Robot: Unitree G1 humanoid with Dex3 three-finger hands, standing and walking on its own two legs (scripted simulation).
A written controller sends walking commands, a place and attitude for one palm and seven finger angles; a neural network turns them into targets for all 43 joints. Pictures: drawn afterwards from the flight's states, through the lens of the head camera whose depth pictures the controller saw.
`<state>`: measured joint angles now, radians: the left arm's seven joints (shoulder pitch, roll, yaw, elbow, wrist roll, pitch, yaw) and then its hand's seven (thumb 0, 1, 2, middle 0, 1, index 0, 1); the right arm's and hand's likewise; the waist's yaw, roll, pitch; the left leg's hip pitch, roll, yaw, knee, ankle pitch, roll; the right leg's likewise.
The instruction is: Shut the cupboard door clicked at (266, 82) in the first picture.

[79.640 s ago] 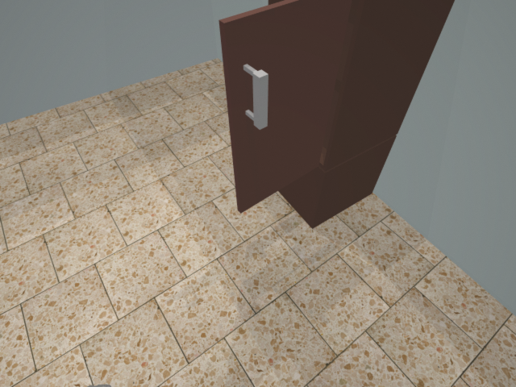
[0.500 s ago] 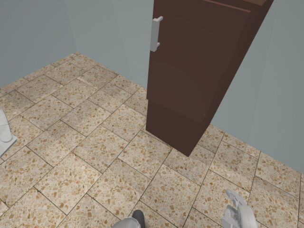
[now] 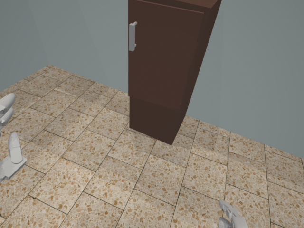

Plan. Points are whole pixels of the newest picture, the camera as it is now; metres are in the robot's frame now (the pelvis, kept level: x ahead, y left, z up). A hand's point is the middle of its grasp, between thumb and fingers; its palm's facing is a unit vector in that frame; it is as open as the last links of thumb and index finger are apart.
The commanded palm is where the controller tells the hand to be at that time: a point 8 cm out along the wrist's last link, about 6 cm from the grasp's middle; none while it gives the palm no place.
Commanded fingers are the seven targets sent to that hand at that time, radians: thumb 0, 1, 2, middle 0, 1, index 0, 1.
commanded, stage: stop stepping back and stand still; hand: left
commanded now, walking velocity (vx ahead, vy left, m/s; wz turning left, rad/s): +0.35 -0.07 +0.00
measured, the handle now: (133, 36) +0.98 +0.10 +0.08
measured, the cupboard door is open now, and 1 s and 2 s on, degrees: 7 7 7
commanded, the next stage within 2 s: let the arm hang, fingers relaxed in 0.54 s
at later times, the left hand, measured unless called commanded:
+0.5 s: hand out of the picture +0.12 +0.30 +0.17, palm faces +0.44 -0.76 -0.47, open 7.4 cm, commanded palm +0.06 +0.34 +0.17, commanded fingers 0.00 0.90 0.90 -0.20 -0.30 -0.20 -0.30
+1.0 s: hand out of the picture +0.01 +0.22 -0.18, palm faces +0.14 -0.98 -0.14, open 6.8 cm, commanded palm none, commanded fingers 0.00 0.90 0.90 -0.20 -0.30 -0.20 -0.30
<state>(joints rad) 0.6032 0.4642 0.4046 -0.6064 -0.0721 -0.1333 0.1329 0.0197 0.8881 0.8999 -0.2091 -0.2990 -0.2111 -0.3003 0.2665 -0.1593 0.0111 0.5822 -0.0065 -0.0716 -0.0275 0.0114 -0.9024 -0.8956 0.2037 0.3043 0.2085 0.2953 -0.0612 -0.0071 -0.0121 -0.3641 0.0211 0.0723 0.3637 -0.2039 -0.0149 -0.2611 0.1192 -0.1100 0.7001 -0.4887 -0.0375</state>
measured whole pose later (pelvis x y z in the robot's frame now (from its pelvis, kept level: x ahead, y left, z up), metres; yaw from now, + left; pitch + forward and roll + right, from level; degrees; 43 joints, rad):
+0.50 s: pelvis -0.07 +0.04 -0.02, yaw +1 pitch -2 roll +0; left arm 0.55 0.48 0.45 -0.55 -0.04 -0.18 0.17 0.02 0.88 0.90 -0.21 -0.30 -0.21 -0.30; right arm 0.27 -0.14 0.02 0.63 -0.01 -0.08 -0.06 0.01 -0.90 -0.90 0.20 0.30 0.21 0.29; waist -0.03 -0.05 0.00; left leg -0.23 0.10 0.07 0.56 -0.30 -0.05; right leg -0.38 0.00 -0.11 0.77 -0.37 -0.01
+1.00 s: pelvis -0.05 +0.04 -0.01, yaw +5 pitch +0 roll -1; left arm 0.26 0.18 0.03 0.81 0.00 0.02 0.02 -0.07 1.01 0.90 -0.21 -0.30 -0.21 -0.30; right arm 0.25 -0.17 0.02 0.89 -0.03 0.03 0.00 0.01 -0.91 -0.90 0.20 0.30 0.20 0.29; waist -0.01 -0.06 0.07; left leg -0.31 0.06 0.05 0.56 -0.24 -0.01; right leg -0.25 0.00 -0.19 0.51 -0.26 -0.06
